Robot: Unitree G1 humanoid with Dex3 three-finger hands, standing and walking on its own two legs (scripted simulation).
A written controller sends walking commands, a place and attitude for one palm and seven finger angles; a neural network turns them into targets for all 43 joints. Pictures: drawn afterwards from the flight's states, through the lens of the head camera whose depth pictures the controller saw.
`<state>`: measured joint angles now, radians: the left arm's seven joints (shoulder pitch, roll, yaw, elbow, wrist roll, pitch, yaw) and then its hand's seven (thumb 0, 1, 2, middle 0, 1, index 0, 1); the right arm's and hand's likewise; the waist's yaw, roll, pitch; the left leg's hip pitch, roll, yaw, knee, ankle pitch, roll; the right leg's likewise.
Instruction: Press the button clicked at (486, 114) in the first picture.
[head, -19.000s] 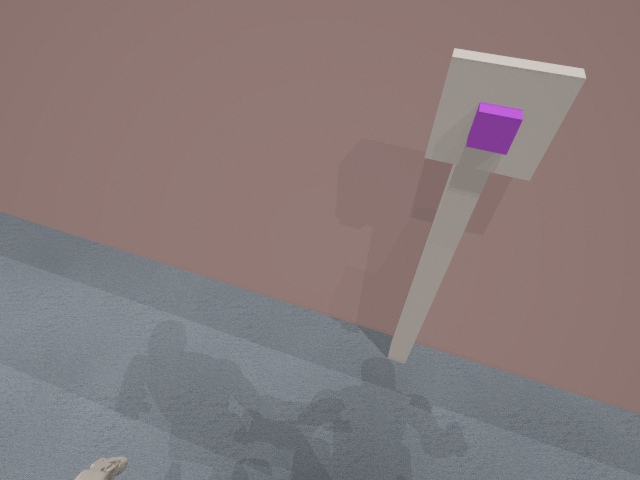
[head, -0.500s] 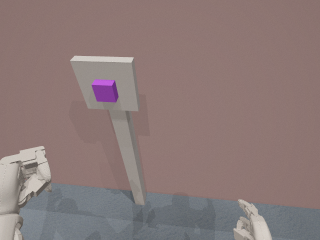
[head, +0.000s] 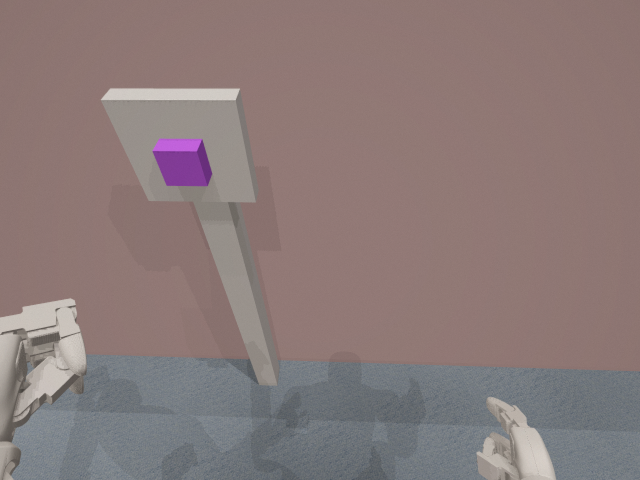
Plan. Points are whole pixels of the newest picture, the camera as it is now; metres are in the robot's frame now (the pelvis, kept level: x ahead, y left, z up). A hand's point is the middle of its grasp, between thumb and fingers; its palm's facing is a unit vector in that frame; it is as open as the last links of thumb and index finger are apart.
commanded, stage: step back with the hand held close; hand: left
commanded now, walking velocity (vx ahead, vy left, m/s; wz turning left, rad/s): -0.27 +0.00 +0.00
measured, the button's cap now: (184, 161) +0.49 +0.23 +0.15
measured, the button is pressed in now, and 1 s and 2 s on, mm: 0 0 0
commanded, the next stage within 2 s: stop stepping back and stand still in 0.84 s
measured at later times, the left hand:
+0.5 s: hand out of the picture +0.09 +0.27 +0.16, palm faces +0.40 -0.80 -0.44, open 3.1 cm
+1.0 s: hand out of the picture +0.02 +0.28 +0.17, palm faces +0.32 -0.87 -0.37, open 3.1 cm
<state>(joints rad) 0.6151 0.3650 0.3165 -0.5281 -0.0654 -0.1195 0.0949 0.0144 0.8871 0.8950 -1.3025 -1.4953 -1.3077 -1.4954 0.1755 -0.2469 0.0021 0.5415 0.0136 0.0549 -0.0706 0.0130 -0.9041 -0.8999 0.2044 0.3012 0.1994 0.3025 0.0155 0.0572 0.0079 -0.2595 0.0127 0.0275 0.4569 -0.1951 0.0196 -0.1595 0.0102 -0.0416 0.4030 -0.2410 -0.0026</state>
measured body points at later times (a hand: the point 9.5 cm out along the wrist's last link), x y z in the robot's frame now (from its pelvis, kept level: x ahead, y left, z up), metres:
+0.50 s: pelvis -0.09 +0.02 -0.02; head -0.08 +0.03 +0.43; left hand +0.07 +0.31 +0.18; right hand +0.09 -0.21 -0.09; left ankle +0.03 +0.11 -0.74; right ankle -0.02 -0.11 -0.74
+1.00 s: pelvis -0.17 +0.05 -0.02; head -0.18 +0.09 +0.43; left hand -0.01 +0.32 +0.19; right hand -0.01 -0.18 -0.08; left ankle -0.10 +0.12 -0.74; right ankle -0.22 -0.09 -0.74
